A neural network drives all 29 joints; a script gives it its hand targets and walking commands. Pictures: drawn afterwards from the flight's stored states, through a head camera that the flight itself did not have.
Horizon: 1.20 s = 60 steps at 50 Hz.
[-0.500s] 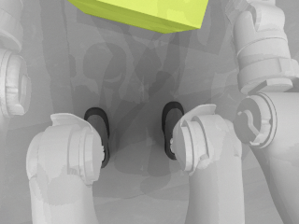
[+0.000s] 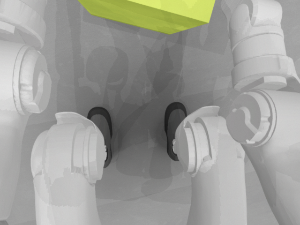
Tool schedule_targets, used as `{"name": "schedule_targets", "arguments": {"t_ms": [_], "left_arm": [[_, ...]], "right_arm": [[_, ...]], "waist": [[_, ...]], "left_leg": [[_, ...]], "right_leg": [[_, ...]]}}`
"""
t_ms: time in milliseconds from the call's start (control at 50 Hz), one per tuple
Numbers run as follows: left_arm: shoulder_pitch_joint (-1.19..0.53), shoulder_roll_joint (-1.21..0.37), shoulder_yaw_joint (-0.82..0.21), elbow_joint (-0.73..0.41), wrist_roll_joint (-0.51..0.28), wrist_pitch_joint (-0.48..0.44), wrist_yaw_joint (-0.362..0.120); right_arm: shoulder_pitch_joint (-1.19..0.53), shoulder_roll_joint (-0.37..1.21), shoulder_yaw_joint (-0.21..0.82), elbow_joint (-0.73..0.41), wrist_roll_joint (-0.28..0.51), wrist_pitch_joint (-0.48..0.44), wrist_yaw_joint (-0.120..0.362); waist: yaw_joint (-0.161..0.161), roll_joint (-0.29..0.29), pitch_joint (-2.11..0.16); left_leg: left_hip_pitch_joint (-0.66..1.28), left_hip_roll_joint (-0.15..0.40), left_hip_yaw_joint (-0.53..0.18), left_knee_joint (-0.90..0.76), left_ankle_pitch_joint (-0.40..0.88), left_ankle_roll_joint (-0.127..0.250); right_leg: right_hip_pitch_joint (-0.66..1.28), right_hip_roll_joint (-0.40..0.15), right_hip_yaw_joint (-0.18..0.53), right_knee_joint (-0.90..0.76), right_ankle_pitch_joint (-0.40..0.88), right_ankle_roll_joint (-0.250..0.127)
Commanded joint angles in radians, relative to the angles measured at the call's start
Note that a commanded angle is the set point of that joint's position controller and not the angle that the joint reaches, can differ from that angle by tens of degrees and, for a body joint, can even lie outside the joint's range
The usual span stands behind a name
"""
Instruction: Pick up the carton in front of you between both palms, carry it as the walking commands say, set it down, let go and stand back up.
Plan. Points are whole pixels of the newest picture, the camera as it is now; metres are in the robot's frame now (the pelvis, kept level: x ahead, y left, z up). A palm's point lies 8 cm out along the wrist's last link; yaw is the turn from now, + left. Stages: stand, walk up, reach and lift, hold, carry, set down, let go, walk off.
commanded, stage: reach and lift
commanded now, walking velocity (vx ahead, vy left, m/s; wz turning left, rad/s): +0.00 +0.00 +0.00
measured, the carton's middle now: out of the picture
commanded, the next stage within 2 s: none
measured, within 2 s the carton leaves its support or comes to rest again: leaves its support in 0.22 s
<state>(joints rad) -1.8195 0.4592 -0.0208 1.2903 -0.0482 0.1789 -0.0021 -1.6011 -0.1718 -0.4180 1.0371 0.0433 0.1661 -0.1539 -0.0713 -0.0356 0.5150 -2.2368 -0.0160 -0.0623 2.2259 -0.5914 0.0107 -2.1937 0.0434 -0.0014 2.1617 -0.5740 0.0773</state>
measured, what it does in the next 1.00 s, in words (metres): rises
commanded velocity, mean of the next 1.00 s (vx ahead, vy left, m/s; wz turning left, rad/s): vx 0.00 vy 0.00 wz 0.00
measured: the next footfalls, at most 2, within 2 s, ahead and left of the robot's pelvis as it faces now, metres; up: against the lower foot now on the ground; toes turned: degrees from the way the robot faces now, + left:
none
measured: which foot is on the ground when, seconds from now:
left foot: down 0.00-1.00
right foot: down 0.00-1.00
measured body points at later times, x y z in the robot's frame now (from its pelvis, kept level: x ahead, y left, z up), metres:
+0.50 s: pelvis +0.00 -0.01 +0.05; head +0.32 +0.04 +0.36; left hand +0.57 +0.17 -0.04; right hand +0.54 -0.13 -0.05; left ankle +0.10 +0.12 -0.34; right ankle +0.12 -0.14 -0.34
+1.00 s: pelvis +0.01 -0.01 +0.15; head +0.27 +0.03 +0.51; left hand +0.52 +0.17 +0.09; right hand +0.51 -0.13 +0.09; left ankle +0.10 +0.12 -0.34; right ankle +0.12 -0.14 -0.34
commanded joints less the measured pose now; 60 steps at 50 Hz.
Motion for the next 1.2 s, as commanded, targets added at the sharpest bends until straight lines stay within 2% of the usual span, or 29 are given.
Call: {"name": "schedule_targets", "arguments": {"t_ms": [0, 20, 100, 140, 220, 280, 320, 360, 400, 460, 500, 540, 600, 680, 760, 880, 1000, 1180], "left_arm": [[-0.216, -0.899, -0.034, -0.160, 0.004, 0.031, -0.269], [-0.210, -0.923, -0.032, -0.175, 0.001, 0.038, -0.279], [-0.210, -1.013, -0.071, -0.262, -0.025, 0.052, -0.282], [-0.231, -1.063, -0.108, -0.334, -0.046, 0.053, -0.271], [-0.296, -1.172, -0.197, -0.551, -0.103, 0.069, -0.242], [-0.283, -1.256, -0.236, -0.654, -0.116, 0.105, -0.222], [-0.239, -1.300, -0.230, -0.657, -0.096, 0.131, -0.206], [-0.145, -1.341, -0.186, -0.591, -0.053, 0.157, -0.206], [-0.051, -1.364, -0.112, -0.491, 0.009, 0.176, -0.217], [0.004, -1.353, 0.016, -0.361, 0.107, 0.188, -0.237], [0.003, -1.331, 0.088, -0.314, 0.160, 0.192, -0.248], [0.003, -1.320, 0.139, -0.290, 0.199, 0.195, -0.255], [0.001, -1.319, 0.179, -0.285, 0.232, 0.196, -0.256], [-0.004, -1.350, 0.163, -0.330, 0.228, 0.202, -0.254], [0.011, -1.414, 0.092, -0.411, 0.191, 0.224, -0.258], [0.084, -1.519, -0.043, -0.538, 0.122, 0.247, -0.265], [0.205, -1.578, -0.115, -0.581, 0.094, 0.244, -0.253], [0.386, -1.611, -0.093, -0.567, 0.135, 0.220, -0.231]], "right_arm": [[-0.462, 0.791, 0.221, -0.149, 0.022, 0.043, 0.266], [-0.452, 0.821, 0.230, -0.151, 0.027, 0.052, 0.277], [-0.473, 0.906, 0.292, -0.209, 0.091, 0.063, 0.299], [-0.509, 0.932, 0.338, -0.260, 0.133, 0.061, 0.295], [-0.545, 1.000, 0.453, -0.408, 0.196, 0.074, 0.275], [-0.560, 1.024, 0.506, -0.530, 0.196, 0.101, 0.271], [-0.571, 1.030, 0.534, -0.602, 0.173, 0.123, 0.260], [-0.526, 1.043, 0.525, -0.594, 0.132, 0.142, 0.262], [-0.467, 1.065, 0.483, -0.544, 0.076, 0.159, 0.275], [-0.397, 1.065, 0.359, -0.429, -0.042, 0.184, 0.293], [-0.359, 1.056, 0.284, -0.373, -0.104, 0.196, 0.297], [-0.352, 1.053, 0.246, -0.351, -0.138, 0.202, 0.301], [-0.367, 1.062, 0.239, -0.352, -0.153, 0.206, 0.310], [-0.379, 1.110, 0.288, -0.381, -0.137, 0.219, 0.326], [-0.360, 1.173, 0.369, -0.431, -0.101, 0.241, 0.346], [-0.259, 1.242, 0.483, -0.492, -0.050, 0.262, 0.369], [-0.097, 1.268, 0.526, -0.486, -0.046, 0.257, 0.379], [0.094, 1.297, 0.519, -0.444, -0.088, 0.235, 0.386]], "waist": [[0.009, 0.140, -1.056], [0.006, 0.129, -1.061], [0.009, 0.146, -1.195], [0.011, 0.158, -1.350], [0.001, 0.199, -1.778], [-0.009, 0.232, -2.029], [-0.015, 0.216, -2.080], [-0.012, 0.192, -1.969], [-0.008, 0.165, -1.789], [-0.013, 0.141, -1.531], [-0.024, 0.136, -1.451], [-0.018, 0.135, -1.437], [0.002, 0.117, -1.473], [0.021, 0.090, -1.592], [0.030, 0.090, -1.739], [0.022, 0.104, -1.853], [0.015, 0.119, -1.779], [0.032, 0.095, -1.575]], "left_leg": [[0.494, -0.069, 0.076, -0.170, 0.263, 0.013], [0.485, -0.067, 0.075, -0.167, 0.269, 0.017], [0.580, -0.068, 0.078, -0.159, 0.374, 0.016], [0.687, -0.071, 0.080, -0.153, 0.465, 0.012], [0.968, -0.082, 0.085, -0.148, 0.695, -0.003], [1.135, -0.095, 0.087, -0.167, 0.820, -0.021], [1.100, -0.108, 0.104, -0.206, 0.761, -0.026], [1.009, -0.118, 0.109, -0.262, 0.663, -0.028], [0.879, -0.126, 0.113, -0.321, 0.531, -0.025], [0.649, -0.132, 0.124, -0.419, 0.275, -0.020], [0.580, -0.135, 0.129, -0.463, 0.186, -0.013], [0.577, -0.138, 0.133, -0.501, 0.149, -0.007], [0.614, -0.140, 0.134, -0.551, 0.136, -0.002], [0.702, -0.141, 0.137, -0.606, 0.158, -0.002], [0.827, -0.143, 0.136, -0.651, 0.228, -0.011], [0.975, -0.148, 0.133, -0.710, 0.349, -0.031], [1.049, -0.155, 0.123, -0.790, 0.391, -0.044], [1.167, -0.157, 0.088, -0.950, 0.373, -0.037]], "right_leg": [[0.487, 0.088, -0.109, -0.099, 0.283, -0.041], [0.480, 0.090, -0.110, -0.095, 0.290, -0.043], [0.447, 0.093, -0.115, -0.084, 0.362, -0.049], [0.468, 0.093, -0.123, -0.080, 0.425, -0.048], [0.540, 0.094, -0.136, -0.100, 0.569, -0.035], [0.547, 0.108, -0.146, -0.138, 0.615, -0.029], [0.570, 0.113, -0.145, -0.173, 0.591, -0.026], [0.551, 0.116, -0.141, -0.221, 0.526, -0.026], [0.506, 0.119, -0.136, -0.279, 0.420, -0.028], [0.491, 0.118, -0.129, -0.367, 0.236, -0.038], [0.491, 0.121, -0.124, -0.415, 0.174, -0.041], [0.499, 0.124, -0.123, -0.453, 0.141, -0.042], [0.531, 0.125, -0.122, -0.497, 0.125, -0.040], [0.600, 0.125, -0.123, -0.546, 0.138, -0.034], [0.676, 0.126, -0.126, -0.584, 0.190, -0.029], [0.796, 0.131, -0.120, -0.640, 0.301, -0.033], [0.876, 0.134, -0.096, -0.715, 0.342, -0.042], [0.975, 0.136, -0.061, -0.873, 0.307, -0.048]]}}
